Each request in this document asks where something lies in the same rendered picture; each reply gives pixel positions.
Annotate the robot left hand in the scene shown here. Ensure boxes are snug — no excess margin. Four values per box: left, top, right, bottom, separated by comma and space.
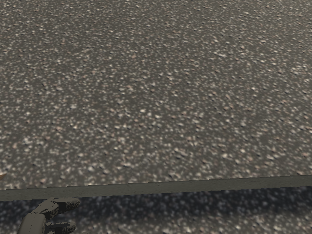
17, 197, 89, 234

